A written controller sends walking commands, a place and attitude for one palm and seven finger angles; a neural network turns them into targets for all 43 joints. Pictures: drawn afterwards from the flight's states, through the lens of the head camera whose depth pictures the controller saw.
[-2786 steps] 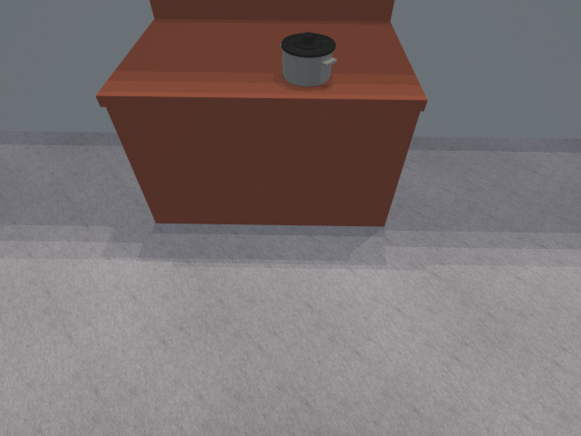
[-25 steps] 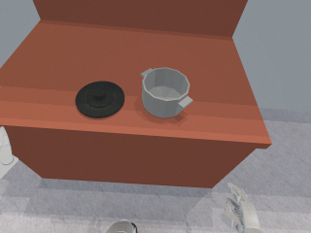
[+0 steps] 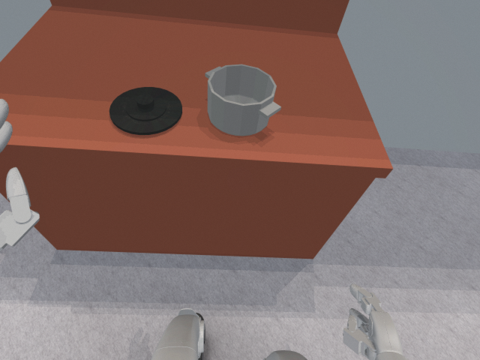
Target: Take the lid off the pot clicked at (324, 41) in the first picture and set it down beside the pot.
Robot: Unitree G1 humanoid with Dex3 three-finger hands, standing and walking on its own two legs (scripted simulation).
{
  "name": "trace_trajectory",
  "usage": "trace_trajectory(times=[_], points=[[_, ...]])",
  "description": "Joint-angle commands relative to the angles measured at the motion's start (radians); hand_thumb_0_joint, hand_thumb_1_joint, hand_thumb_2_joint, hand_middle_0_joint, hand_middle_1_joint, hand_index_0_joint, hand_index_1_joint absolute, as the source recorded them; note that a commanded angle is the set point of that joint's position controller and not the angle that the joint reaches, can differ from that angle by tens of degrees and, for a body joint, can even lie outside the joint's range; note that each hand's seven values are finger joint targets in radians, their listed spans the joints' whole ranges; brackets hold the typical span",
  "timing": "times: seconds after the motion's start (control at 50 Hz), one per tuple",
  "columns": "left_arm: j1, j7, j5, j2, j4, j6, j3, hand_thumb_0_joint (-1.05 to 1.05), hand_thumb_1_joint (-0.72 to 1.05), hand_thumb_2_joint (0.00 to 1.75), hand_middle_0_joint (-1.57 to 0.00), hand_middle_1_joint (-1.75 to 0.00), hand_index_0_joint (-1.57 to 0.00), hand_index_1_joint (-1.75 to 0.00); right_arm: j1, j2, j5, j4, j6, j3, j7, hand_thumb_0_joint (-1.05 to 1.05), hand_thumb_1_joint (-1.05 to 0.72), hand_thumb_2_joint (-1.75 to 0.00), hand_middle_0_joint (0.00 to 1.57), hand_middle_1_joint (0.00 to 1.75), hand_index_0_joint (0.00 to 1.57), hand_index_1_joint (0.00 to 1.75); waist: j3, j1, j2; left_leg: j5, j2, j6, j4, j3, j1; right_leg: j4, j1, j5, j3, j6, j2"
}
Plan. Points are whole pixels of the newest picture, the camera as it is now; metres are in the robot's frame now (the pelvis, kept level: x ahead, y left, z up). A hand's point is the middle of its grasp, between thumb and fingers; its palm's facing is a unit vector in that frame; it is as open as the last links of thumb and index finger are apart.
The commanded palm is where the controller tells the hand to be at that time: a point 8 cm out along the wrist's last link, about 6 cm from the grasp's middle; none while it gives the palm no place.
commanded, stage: stop stepping back and stand still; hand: left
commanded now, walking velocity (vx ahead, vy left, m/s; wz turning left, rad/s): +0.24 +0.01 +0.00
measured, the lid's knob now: (145, 101) +0.69 +0.25 -0.02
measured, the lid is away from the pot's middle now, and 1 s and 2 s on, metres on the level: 0.24 0.24 0.24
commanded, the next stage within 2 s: none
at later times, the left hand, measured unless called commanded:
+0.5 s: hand out of the picture +0.10 +0.24 +0.21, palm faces +0.25 -0.88 -0.41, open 7.4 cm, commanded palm +0.02 +0.32 +0.23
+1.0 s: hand out of the picture +0.05 +0.19 -0.10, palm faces -0.02 -1.00 -0.03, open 7.4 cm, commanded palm none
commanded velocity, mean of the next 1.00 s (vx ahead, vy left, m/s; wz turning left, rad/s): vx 0.15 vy -0.05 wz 0.00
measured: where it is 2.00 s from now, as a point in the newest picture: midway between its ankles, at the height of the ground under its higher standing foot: outside the picture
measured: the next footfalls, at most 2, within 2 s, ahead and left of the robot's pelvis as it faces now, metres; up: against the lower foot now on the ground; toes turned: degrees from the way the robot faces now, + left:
right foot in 0.02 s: -0.02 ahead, -0.14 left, +0.00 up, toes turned +0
left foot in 0.26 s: -0.11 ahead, +0.12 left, +0.00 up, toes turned +1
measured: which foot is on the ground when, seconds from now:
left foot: down 0.00-0.06, up 0.08-0.24, down 0.26-1.00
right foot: up 0.00-0.00, down 0.02-0.30, up 0.32-0.46, down 0.48-0.64, up 0.66-1.00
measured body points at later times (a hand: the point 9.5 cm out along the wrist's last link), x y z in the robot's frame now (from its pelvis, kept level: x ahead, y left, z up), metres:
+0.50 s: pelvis -0.10 +0.03 +0.02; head -0.07 +0.08 +0.47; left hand +0.08 +0.28 +0.23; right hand +0.07 -0.19 -0.03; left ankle -0.15 +0.12 -0.69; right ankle -0.12 -0.06 -0.69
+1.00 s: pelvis -0.12 +0.05 +0.05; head -0.08 +0.12 +0.49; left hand +0.05 +0.25 -0.09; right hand -0.09 -0.18 -0.06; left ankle -0.15 +0.12 -0.69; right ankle -0.07 -0.12 -0.58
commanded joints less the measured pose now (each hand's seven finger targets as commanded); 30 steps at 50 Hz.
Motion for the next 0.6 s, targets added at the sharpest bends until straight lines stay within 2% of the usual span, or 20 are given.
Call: trace_trajectory(times=[0.0,0.04,0.06,0.08,0.1,0.14,0.16,0.22,0.24,0.26,0.3,0.32,0.34,0.38,0.44,0.46,0.5,0.52,0.54,0.58], points=[[0.370,0.011,-0.019,0.314,-0.462,-0.118,0.271,0.00,0.90,0.90,-0.20,-0.30,-0.20,-0.30,0.009,-0.126,0.004,-0.202,-0.047,-0.055,0.017,0.00,-0.90,-0.90,0.20,0.30,0.20,0.30,-0.351,0.057,0.213,-0.569,0.061,-0.036,-0.127,-0.097,0.123,-0.372,0.300,0.048,-0.038,-0.071,-0.015],[0.280,0.003,-0.015,0.322,-0.568,-0.143,0.256,0.00,0.90,0.90,-0.20,-0.30,-0.20,-0.30,0.011,-0.082,0.027,-0.205,-0.024,-0.055,0.019,0.00,-0.90,-0.90,0.20,0.30,0.20,0.30,-0.297,0.032,-0.110,-0.402,-0.126,-0.077,0.532,0.090,0.271,-0.675,0.006,0.270,0.157,-0.141,-0.261],[0.239,0.019,-0.006,0.305,-0.562,-0.129,0.228,0.00,0.90,0.90,-0.20,-0.30,-0.20,-0.30,-0.016,-0.106,0.040,-0.218,-0.018,-0.060,0.026,0.00,-0.90,-0.90,0.20,0.30,0.20,0.30,-0.262,0.025,-0.216,-0.386,-0.160,-0.085,0.802,-0.020,0.186,-0.743,-0.127,0.242,0.435,-0.250,-0.413],[0.192,0.024,0.000,0.285,-0.526,-0.105,0.229,0.00,0.90,0.90,-0.20,-0.30,-0.20,-0.30,-0.044,-0.128,0.038,-0.198,0.000,-0.077,0.020,0.00,-0.90,-0.90,0.20,0.30,0.20,0.30,-0.174,-0.006,-0.181,-0.330,-0.095,-0.070,0.943,-0.130,0.229,-0.728,-0.333,0.184,0.489,-0.278,-0.424],[0.186,0.021,-0.008,0.271,-0.448,-0.092,0.256,0.00,0.90,0.90,-0.20,-0.30,-0.20,-0.30,-0.042,-0.100,0.038,-0.190,0.024,-0.073,0.003,0.00,-0.90,-0.90,0.20,0.30,0.20,0.30,-0.123,-0.024,-0.118,-0.306,-0.033,-0.051,0.979,-0.200,0.249,-0.659,-0.407,0.179,0.395,-0.270,-0.403],[0.201,0.024,0.007,0.238,-0.249,-0.063,0.241,0.00,0.90,0.90,-0.20,-0.30,-0.20,-0.30,-0.049,-0.061,0.016,-0.192,0.064,-0.025,-0.021,0.00,-0.90,-0.90,0.20,0.30,0.20,0.30,-0.107,-0.021,-0.012,-0.319,-0.033,-0.046,0.787,-0.132,0.175,-0.568,-0.252,0.281,0.209,-0.193,-0.312],[0.136,0.016,0.013,0.175,-0.171,-0.060,0.165,0.00,0.90,0.90,-0.20,-0.30,-0.20,-0.30,-0.064,-0.065,0.026,-0.203,0.056,-0.013,-0.022,0.00,-0.90,-0.90,0.20,0.30,0.20,0.30,-0.027,-0.017,-0.022,-0.369,-0.010,-0.029,0.543,-0.127,0.168,-0.540,-0.204,0.335,0.194,-0.159,-0.306],[0.118,0.044,0.045,0.129,0.069,-0.115,0.120,0.00,0.90,0.90,-0.20,-0.30,-0.20,-0.30,-0.023,-0.105,0.022,-0.113,-0.007,-0.023,-0.037,0.00,-0.90,-0.90,0.20,0.30,0.20,0.30,-0.052,0.021,-0.078,-0.275,-0.034,-0.012,-0.220,-0.023,0.213,-0.250,0.120,0.706,0.123,-0.106,-0.260],[0.089,0.055,0.049,0.110,0.051,-0.128,0.095,0.00,0.90,0.90,-0.20,-0.30,-0.20,-0.30,-0.005,-0.099,0.018,-0.109,-0.032,-0.030,-0.038,0.00,-0.90,-0.90,0.20,0.30,0.20,0.30,-0.068,0.009,-0.034,-0.035,-0.065,-0.018,-0.532,0.063,0.304,-0.130,0.162,0.681,0.055,-0.069,-0.172],[0.097,0.066,0.048,0.101,0.017,-0.146,0.095,0.00,0.90,0.90,-0.20,-0.30,-0.20,-0.30,-0.025,-0.092,0.016,-0.127,-0.059,-0.040,-0.037,0.00,-0.90,-0.90,0.20,0.30,0.20,0.30,-0.061,0.034,0.095,0.243,-0.025,-0.023,-0.669,0.139,0.395,-0.044,0.153,0.474,-0.024,-0.053,-0.058],[0.012,0.070,0.070,0.182,-0.203,-0.190,0.105,0.00,0.90,0.90,-0.20,-0.30,-0.20,-0.30,-0.005,-0.096,-0.011,-0.146,-0.082,-0.056,-0.026,0.00,-0.90,-0.90,0.20,0.30,0.20,0.30,-0.156,0.021,0.240,0.507,0.109,0.035,-0.459,0.042,0.629,-0.025,-0.051,0.074,-0.112,-0.021,0.021],[-0.020,0.059,0.060,0.187,-0.273,-0.199,0.078,0.00,0.90,0.90,-0.20,-0.30,-0.20,-0.30,-0.021,-0.093,-0.052,-0.123,-0.073,-0.040,-0.028,0.00,-0.90,-0.90,0.20,0.30,0.20,0.30,-0.178,-0.032,0.322,0.455,0.115,0.057,-0.271,-0.086,0.580,-0.024,-0.103,-0.002,-0.078,-0.017,-0.015],[-0.047,0.046,0.057,0.143,-0.348,-0.195,0.031,0.00,0.90,0.90,-0.20,-0.30,-0.20,-0.30,-0.045,-0.075,-0.049,-0.145,-0.078,-0.027,-0.015,0.00,-0.90,-0.90,0.20,0.30,0.20,0.30,-0.085,-0.037,0.206,0.378,0.139,0.055,-0.280,-0.218,0.430,-0.045,-0.038,0.011,-0.032,-0.026,-0.036],[0.018,0.029,0.061,0.091,-0.430,-0.178,-0.036,0.00,0.90,0.90,-0.20,-0.30,-0.20,-0.30,-0.025,-0.122,-0.009,-0.135,-0.097,-0.053,0.015,0.00,-0.90,-0.90,0.20,0.30,0.20,0.30,-0.156,-0.003,0.064,0.283,0.145,0.105,-0.151,-0.143,0.465,-0.136,0.043,0.109,0.035,-0.047,-0.056],[0.297,0.039,0.049,0.218,-0.465,-0.132,0.123,0.00,0.90,0.90,-0.20,-0.30,-0.20,-0.30,0.000,-0.153,0.015,-0.170,-0.086,-0.051,0.029,0.00,-0.90,-0.90,0.20,0.30,0.20,0.30,-0.229,0.019,0.185,0.073,0.076,0.061,0.049,-0.112,0.426,-0.492,0.172,0.300,-0.003,-0.090,-0.060],[0.370,0.044,0.042,0.283,-0.414,-0.125,0.206,0.00,0.90,0.90,-0.20,-0.30,-0.20,-0.30,0.011,-0.146,0.022,-0.171,-0.063,-0.048,0.026,0.00,-0.90,-0.90,0.20,0.30,0.20,0.30,-0.227,0.008,0.142,-0.073,0.041,0.048,0.103,-0.091,0.338,-0.514,0.223,0.336,0.057,-0.115,-0.101],[0.325,0.053,0.007,0.262,-0.358,-0.131,0.242,0.00,0.90,0.90,-0.20,-0.30,-0.20,-0.30,-0.002,-0.121,0.025,-0.185,-0.020,-0.049,0.008,0.00,-0.90,-0.90,0.20,0.30,0.20,0.30,-0.186,-0.010,-0.032,-0.453,-0.080,-0.004,0.180,-0.002,0.161,-0.554,0.233,0.276,0.326,-0.212,-0.245],[0.301,0.060,-0.007,0.232,-0.349,-0.132,0.246,0.00,0.90,0.90,-0.20,-0.30,-0.20,-0.30,0.004,-0.124,0.025,-0.176,0.005,-0.056,0.010,0.00,-0.90,-0.90,0.20,0.30,0.20,0.30,-0.217,0.003,-0.143,-0.411,-0.088,-0.021,0.283,0.007,0.184,-0.518,0.214,0.493,0.404,-0.256,-0.299],[0.268,0.060,-0.008,0.201,-0.333,-0.127,0.213,0.00,0.90,0.90,-0.20,-0.30,-0.20,-0.30,-0.020,-0.128,0.031,-0.180,0.016,-0.058,0.010,0.00,-0.90,-0.90,0.20,0.30,0.20,0.30,-0.206,0.009,-0.158,-0.431,-0.057,-0.016,0.302,-0.052,0.232,-0.524,0.110,0.465,0.440,-0.269,-0.325],[0.237,0.054,-0.009,0.177,-0.223,-0.114,0.199,0.00,0.90,0.90,-0.20,-0.30,-0.20,-0.30,-0.019,-0.117,0.027,-0.157,0.017,-0.034,-0.013,0.00,-0.90,-0.90,0.20,0.30,0.20,0.30,-0.116,-0.014,-0.035,-0.387,-0.029,0.007,0.008,-0.029,0.412,-0.439,-0.133,0.200,0.309,-0.187,-0.253]])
